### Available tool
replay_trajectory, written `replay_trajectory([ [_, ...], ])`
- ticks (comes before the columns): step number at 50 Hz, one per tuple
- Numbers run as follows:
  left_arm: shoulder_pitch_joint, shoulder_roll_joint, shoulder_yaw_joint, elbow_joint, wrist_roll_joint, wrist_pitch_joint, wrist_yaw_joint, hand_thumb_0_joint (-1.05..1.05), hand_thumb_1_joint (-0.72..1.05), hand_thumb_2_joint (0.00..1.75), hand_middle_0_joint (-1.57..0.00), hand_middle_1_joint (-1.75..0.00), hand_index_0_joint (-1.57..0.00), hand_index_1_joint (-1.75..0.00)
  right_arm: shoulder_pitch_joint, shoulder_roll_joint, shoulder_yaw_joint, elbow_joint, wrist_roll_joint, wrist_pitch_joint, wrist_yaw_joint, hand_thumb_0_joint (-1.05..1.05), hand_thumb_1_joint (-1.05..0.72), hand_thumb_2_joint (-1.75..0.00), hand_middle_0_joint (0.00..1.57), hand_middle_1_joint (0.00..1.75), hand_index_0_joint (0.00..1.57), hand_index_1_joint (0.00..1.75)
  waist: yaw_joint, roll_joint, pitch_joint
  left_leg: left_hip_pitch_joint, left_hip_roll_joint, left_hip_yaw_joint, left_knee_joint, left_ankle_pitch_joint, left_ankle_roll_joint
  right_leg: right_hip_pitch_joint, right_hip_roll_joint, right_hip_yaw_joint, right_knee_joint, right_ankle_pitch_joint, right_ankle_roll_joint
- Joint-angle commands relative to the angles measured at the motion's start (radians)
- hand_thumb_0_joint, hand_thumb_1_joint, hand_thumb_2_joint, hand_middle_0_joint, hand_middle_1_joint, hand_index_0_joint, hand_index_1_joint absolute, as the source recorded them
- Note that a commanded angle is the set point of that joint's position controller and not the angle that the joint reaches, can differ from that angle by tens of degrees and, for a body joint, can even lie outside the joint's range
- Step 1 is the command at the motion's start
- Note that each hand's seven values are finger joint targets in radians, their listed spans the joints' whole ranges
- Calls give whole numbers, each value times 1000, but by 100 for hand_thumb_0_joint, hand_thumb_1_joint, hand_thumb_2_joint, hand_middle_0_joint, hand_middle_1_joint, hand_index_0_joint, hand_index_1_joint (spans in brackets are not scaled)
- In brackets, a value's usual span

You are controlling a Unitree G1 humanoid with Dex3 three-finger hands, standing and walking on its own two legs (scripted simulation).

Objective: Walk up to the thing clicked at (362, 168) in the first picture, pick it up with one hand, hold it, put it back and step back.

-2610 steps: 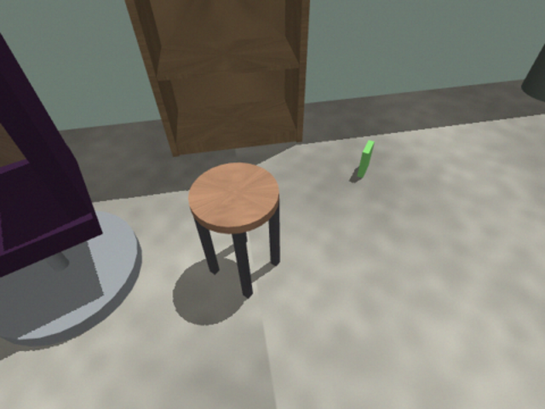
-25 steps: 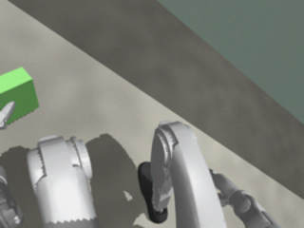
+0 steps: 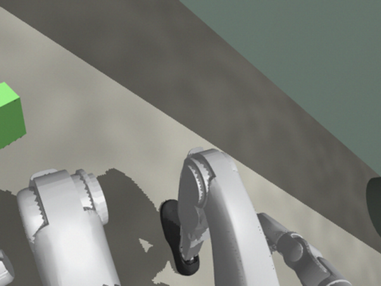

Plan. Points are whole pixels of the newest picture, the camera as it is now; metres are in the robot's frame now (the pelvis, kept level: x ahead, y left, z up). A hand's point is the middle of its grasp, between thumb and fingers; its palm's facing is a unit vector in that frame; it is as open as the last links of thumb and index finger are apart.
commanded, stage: lower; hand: left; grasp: from the side
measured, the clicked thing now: out of the picture +0.42 +0.30 -0.18
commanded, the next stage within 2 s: loosen in 0.42 s
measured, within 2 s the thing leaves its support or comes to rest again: rests again in 0.12 s
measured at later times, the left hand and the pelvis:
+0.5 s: hand out of the picture +0.41 +0.32 -0.16, palm faces +0.51 -0.86 +0.03, open 8.1 cm; pelvis +0.00 +0.00 +0.00, yaw -1 degrees
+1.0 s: hand out of the picture +0.41 +0.32 -0.17, palm faces +0.50 -0.86 +0.05, open 14.1 cm; pelvis +0.00 +0.01 +0.00, yaw -2 degrees
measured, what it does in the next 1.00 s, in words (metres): stands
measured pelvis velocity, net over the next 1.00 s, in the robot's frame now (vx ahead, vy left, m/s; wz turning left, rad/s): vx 0.00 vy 0.01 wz -0.04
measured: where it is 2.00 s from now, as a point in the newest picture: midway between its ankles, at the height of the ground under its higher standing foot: (134, 271)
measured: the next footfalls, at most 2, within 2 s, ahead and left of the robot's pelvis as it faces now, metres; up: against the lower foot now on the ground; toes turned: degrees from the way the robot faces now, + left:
none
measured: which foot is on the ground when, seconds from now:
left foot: down 0.00-1.00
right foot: down 0.00-1.00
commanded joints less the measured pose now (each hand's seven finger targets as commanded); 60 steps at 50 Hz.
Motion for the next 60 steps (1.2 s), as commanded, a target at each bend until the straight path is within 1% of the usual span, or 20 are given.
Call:
replay_trajectory([
  [1,-197,205,32,-142,-11,-94,22,0,26,121,-127,-137,-130,-135,26,-344,-112,-27,-11,7,-21,0,-90,-90,20,30,20,30,-66,518,-582,413,57,125,-315,111,6,252,22,-153,-170,191,-75],
  [8,-195,226,18,-134,12,-105,29,0,27,121,-126,-135,-129,-133,12,-345,-99,-31,-23,9,-23,0,-90,-90,20,30,20,30,-77,541,-560,413,62,123,-313,99,6,250,25,-158,-172,189,-75],
  [14,-176,181,0,-105,-1,-108,36,0,28,120,-126,-134,-129,-132,3,-356,-97,-36,-24,9,-20,0,-89,-90,20,30,20,30,-92,515,-537,421,64,100,-321,101,3,236,27,-176,-166,194,-71],
  [26,-190,215,-10,-75,6,-121,42,0,28,120,-126,-133,-129,-131,-19,-351,-74,-45,-34,8,-22,0,-89,-90,20,30,20,30,-92,491,-496,382,66,100,-306,70,11,235,37,-181,-182,169,-71],
  [27,-174,187,-24,-55,4,-119,40,0,24,113,-131,-131,-134,-129,-16,-347,-73,-35,-35,11,-23,0,-90,-89,20,30,20,30,-92,489,-494,394,67,96,-312,70,8,237,36,-183,-180,168,-69],
  [30,-180,178,-34,-49,2,-125,39,0,10,89,-111,-107,-114,-105,-13,-352,-71,-30,-34,14,-22,0,-90,-89,20,30,20,30,-102,493,-482,400,71,81,-324,52,4,217,36,-192,-173,152,-69],
  [32,-194,229,-9,-77,6,-131,44,0,0,73,-101,-91,-104,-89,-23,-357,-71,-51,-35,13,-22,0,-90,-89,20,30,20,30,-91,502,-494,393,68,86,-320,48,8,227,37,-189,-175,152,-71],
  [34,-182,188,-36,-53,3,-127,40,0,-9,57,-92,-79,-95,-76,-19,-346,-68,-39,-33,15,-20,0,-91,-89,20,30,20,30,-97,485,-477,376,67,91,-317,23,10,219,38,-189,-182,133,-70],
  [35,-192,204,-22,-77,3,-132,42,0,-17,54,-84,-71,-87,-69,-23,-355,-70,-51,-36,12,-21,0,-91,-89,20,30,20,30,-96,496,-491,396,68,83,-322,51,7,229,38,-191,-177,158,-71],
  [39,-175,173,-45,-53,2,-132,44,0,-33,29,-56,-44,-58,-42,-13,-352,-66,-28,-38,13,-21,0,-91,-90,20,30,20,30,-94,513,-475,421,70,73,-329,79,0,216,37,-189,-170,175,-71],
  [41,-188,229,-10,-91,-1,-139,55,0,-41,25,-50,-38,-52,-37,-15,-355,-63,-36,-37,14,-22,0,-92,-90,20,30,20,30,-81,523,-509,426,70,79,-320,96,2,240,39,-185,-172,190,-71],
  [43,-197,234,-4,-95,6,-143,64,0,-50,19,-45,-32,-46,-31,-20,-356,-63,-43,-40,16,-21,0,-93,-90,20,30,20,30,-85,537,-502,430,71,77,-327,98,-1,239,36,-190,-168,186,-73],
  [44,-176,202,-25,-77,7,-140,62,0,-50,19,-41,-29,-42,-28,-15,-345,-59,-29,-43,18,-20,0,-92,-90,20,30,20,30,-85,541,-493,432,72,79,-325,94,0,242,39,-186,-172,183,-73],
  [49,-195,258,3,-129,20,-143,71,0,-60,5,-23,-10,-23,-10,-25,-356,-65,-50,-44,19,-21,0,-92,-90,20,30,20,30,-80,562,-509,438,73,84,-325,97,1,242,38,-184,-171,186,-75],
  [51,-174,190,-28,-93,15,-142,67,0,-61,1,-18,-6,-18,-5,-18,-350,-65,-31,-44,20,-16,0,-93,-90,20,30,20,30,-95,541,-494,433,74,77,-328,106,-2,239,36,-190,-168,194,-73],
  [53,-190,205,-22,-114,13,-135,66,0,-61,0,-14,-1,-14,-1,-21,-355,-68,-42,-43,20,-20,0,-93,-90,20,30,20,30,-94,545,-498,447,77,73,-332,110,-3,230,36,-189,-167,196,-73],
  [54,-161,164,-48,-70,12,-127,60,0,-61,0,-13,-1,-13,-1,-6,-348,-65,-24,-43,24,-19,0,-93,-90,20,30,20,30,-97,537,-487,444,76,72,-333,111,-3,235,37,-188,-171,196,-71],
  [56,-159,210,-19,-85,14,-123,65,0,-61,4,-8,-3,-9,-3,-18,-354,-67,-40,-40,21,-19,0,-91,-90,20,30,20,30,-82,528,-495,435,76,75,-330,112,0,239,36,-187,-170,197,-72],
  [57,-156,192,-32,-60,12,-119,61,0,-60,5,-8,-3,-8,-2,-11,-352,-64,-33,-39,25,-19,0,-90,-90,20,30,20,30,-92,507,-487,426,76,72,-331,93,1,233,38,-192,-176,177,-71],
  [60,-168,271,9,-133,16,-124,56,0,-56,6,-6,-2,-7,-2,-10,-355,-66,-35,-36,30,-23,0,-90,-90,20,30,20,30,-65,545,-505,432,77,74,-340,78,1,239,37,-183,-174,164,-73],
])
